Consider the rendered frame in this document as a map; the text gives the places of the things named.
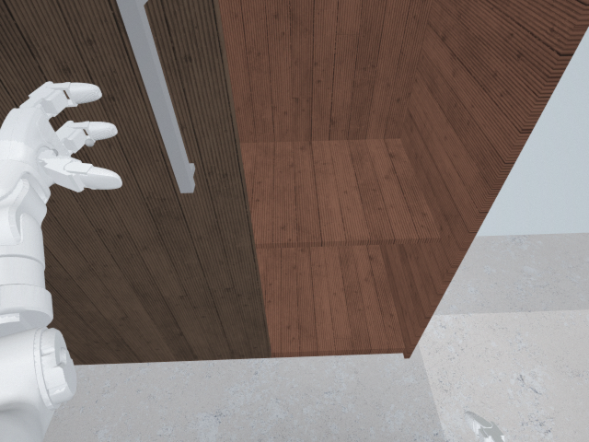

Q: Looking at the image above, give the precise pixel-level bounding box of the wardrobe door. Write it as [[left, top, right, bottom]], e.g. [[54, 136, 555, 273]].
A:
[[0, 0, 271, 365]]

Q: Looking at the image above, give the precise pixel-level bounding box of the robot left hand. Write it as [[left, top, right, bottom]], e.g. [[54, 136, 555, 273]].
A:
[[0, 81, 122, 192]]

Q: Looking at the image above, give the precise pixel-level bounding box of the robot right hand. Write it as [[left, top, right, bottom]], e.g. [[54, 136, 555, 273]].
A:
[[464, 411, 505, 442]]

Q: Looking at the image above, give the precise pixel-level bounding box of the robot left forearm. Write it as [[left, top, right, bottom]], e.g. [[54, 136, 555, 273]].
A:
[[0, 160, 53, 337]]

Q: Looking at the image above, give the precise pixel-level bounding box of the handle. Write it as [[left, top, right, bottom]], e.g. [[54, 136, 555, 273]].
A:
[[116, 0, 195, 193]]

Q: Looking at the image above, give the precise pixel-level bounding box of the left robot upper arm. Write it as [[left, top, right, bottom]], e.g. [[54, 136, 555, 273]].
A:
[[0, 327, 76, 442]]

